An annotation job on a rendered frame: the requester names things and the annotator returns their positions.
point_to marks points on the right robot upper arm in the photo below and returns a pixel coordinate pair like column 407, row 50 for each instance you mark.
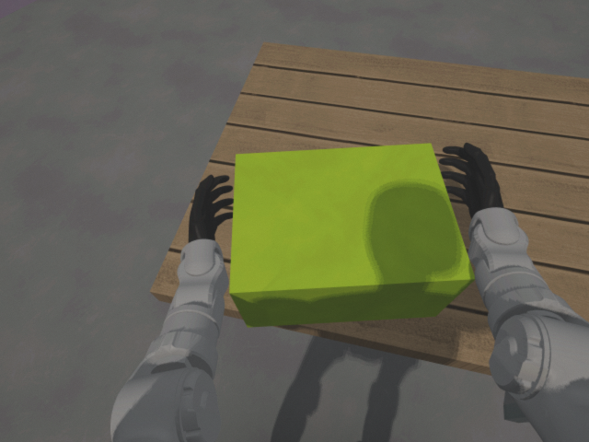
column 544, row 364

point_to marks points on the left robot hand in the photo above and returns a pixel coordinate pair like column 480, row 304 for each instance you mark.
column 202, row 223

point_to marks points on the right robot hand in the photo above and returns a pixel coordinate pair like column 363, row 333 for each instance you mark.
column 482, row 190

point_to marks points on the right robot forearm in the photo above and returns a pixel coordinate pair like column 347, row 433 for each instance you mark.
column 507, row 280

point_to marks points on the left robot forearm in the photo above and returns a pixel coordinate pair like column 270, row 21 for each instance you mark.
column 194, row 319

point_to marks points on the left robot upper arm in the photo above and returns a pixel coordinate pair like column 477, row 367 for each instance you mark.
column 173, row 406

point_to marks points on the table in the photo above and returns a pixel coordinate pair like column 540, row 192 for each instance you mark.
column 534, row 129

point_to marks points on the carton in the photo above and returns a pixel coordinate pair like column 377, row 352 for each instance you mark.
column 344, row 234

